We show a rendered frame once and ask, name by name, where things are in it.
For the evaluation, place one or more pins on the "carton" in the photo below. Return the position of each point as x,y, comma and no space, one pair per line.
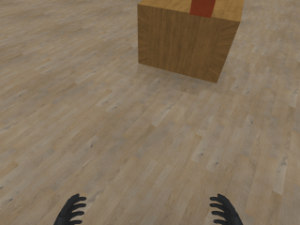
202,8

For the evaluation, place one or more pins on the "pedestal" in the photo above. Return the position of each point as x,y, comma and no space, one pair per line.
171,39

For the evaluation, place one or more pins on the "right robot hand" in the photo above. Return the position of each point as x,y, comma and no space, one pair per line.
229,213

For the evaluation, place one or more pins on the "left robot hand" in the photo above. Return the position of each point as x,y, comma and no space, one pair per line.
66,213

